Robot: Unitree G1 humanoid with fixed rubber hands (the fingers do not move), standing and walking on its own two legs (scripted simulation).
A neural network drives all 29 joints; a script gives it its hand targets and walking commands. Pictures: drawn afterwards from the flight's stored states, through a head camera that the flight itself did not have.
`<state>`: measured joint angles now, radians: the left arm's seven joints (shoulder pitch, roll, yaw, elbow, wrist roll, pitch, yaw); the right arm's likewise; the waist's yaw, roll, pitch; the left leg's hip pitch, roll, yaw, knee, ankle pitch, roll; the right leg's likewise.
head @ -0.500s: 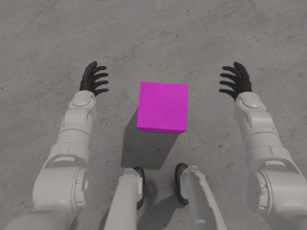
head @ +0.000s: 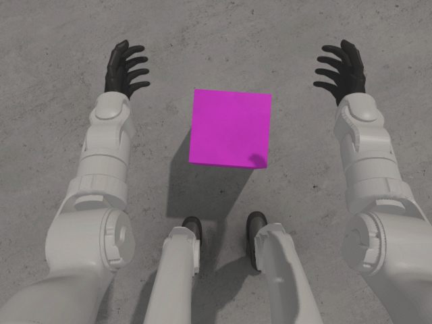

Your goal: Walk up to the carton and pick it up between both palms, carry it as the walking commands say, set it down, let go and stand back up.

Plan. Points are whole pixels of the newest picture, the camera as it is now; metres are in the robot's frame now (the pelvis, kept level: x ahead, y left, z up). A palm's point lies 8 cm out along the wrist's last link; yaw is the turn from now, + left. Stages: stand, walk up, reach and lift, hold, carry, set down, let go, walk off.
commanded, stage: reach and lift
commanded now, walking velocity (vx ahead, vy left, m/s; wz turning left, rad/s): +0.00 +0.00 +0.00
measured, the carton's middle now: (228, 134) +0.47 -0.02 -0.51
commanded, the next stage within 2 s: none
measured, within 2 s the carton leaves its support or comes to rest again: neither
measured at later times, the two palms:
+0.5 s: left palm (147, 112) +0.50 +0.18 -0.28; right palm (313, 113) +0.48 -0.21 -0.28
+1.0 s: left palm (163, 125) +0.49 +0.17 -0.43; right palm (292, 127) +0.48 -0.20 -0.42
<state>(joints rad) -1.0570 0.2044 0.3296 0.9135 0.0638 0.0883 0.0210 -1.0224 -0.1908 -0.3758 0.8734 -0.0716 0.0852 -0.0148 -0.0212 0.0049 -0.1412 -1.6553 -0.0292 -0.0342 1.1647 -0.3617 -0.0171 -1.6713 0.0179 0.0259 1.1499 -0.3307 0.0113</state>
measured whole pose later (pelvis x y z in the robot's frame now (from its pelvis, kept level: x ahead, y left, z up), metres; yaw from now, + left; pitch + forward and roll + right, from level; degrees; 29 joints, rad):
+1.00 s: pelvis -0.05 +0.00 -0.25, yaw +0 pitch +42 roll +0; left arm -1.40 0.35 0.09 1.12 -0.19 0.05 0.12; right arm -1.37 -0.34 -0.15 1.11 0.20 0.03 -0.11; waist -0.03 0.01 0.26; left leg -2.28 -0.06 -0.02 2.13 -0.58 -0.03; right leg -2.30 0.04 0.02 2.11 -0.54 0.03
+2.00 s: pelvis -0.05 +0.00 -0.26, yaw +0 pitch +38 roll +0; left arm -1.49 0.29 0.01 1.17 -0.22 0.01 0.16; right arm -1.47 -0.32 -0.05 1.18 0.27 0.00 -0.17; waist -0.02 0.00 0.35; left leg -2.26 -0.05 -0.02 2.18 -0.59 -0.03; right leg -2.28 0.04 0.02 2.15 -0.54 0.03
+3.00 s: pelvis -0.04 +0.00 -0.25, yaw +0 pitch +41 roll +0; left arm -1.33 0.14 0.34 0.85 0.07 0.26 0.09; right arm -1.32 -0.17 -0.39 0.85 -0.06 0.28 -0.11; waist -0.02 0.01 0.14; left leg -2.26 -0.10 -0.03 2.14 -0.60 -0.05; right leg -2.28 0.09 0.05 2.12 -0.56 0.06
